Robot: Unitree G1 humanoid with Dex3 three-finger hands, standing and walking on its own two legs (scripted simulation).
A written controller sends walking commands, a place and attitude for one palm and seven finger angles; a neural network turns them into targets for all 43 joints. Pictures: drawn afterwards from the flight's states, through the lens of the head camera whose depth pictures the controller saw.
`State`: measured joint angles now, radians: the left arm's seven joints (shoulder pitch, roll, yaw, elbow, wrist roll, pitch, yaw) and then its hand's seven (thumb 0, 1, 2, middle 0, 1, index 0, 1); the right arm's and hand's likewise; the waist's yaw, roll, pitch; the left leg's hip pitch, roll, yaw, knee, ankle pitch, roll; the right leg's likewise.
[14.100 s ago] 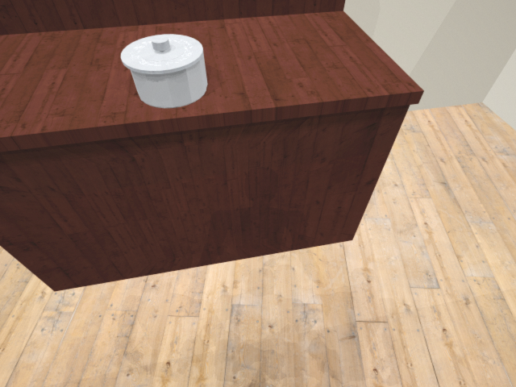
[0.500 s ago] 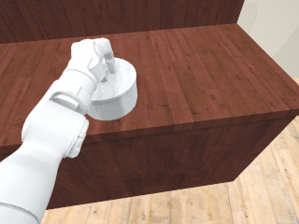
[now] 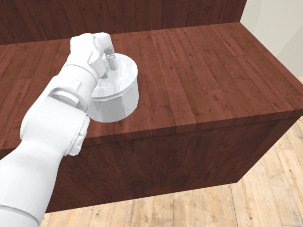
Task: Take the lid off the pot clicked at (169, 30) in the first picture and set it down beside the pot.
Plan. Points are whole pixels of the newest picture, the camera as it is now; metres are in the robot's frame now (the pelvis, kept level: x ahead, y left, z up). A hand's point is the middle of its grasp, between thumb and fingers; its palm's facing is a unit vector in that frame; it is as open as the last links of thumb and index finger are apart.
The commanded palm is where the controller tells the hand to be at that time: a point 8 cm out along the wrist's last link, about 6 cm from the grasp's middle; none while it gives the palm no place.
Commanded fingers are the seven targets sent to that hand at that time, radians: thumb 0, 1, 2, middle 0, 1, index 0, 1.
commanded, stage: lift the lid straight up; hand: left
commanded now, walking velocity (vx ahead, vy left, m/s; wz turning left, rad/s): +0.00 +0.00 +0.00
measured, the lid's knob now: (101, 67) +0.51 +0.10 +0.16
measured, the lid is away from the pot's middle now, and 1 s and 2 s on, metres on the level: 0.00 0.01 0.02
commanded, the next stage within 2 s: move the lid sideways beside the pot in 1.64 s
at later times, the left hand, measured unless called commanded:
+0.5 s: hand (96, 51) +0.49 +0.10 +0.23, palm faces -0.35 -0.13 -0.93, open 6.0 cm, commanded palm +0.49 +0.10 +0.29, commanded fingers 0.00 0.83 0.75 -0.84 -1.10 -0.97 -1.12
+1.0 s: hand (86, 36) +0.48 +0.10 +0.28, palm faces -0.27 -0.15 -0.95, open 5.9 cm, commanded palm +0.48 +0.10 +0.33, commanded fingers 0.00 0.83 0.75 -0.84 -1.10 -0.97 -1.12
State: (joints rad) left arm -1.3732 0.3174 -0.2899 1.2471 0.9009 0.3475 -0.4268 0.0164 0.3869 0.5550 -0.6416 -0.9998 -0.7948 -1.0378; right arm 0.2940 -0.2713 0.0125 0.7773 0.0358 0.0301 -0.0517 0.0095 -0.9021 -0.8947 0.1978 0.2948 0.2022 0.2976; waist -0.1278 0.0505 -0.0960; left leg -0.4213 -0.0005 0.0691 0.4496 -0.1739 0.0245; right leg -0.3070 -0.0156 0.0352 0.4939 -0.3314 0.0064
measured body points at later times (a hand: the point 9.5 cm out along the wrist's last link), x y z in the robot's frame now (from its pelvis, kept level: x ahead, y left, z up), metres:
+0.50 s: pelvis +0.00 +0.00 +0.00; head +0.03 -0.02 +0.45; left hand +0.50 +0.10 +0.28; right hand +0.05 -0.27 -0.14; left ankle +0.03 +0.11 -0.74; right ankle -0.06 -0.13 -0.74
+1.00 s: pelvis -0.01 +0.00 +0.00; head +0.01 -0.02 +0.45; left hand +0.49 +0.11 +0.33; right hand +0.06 -0.27 -0.13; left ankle +0.03 +0.11 -0.74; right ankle -0.06 -0.13 -0.74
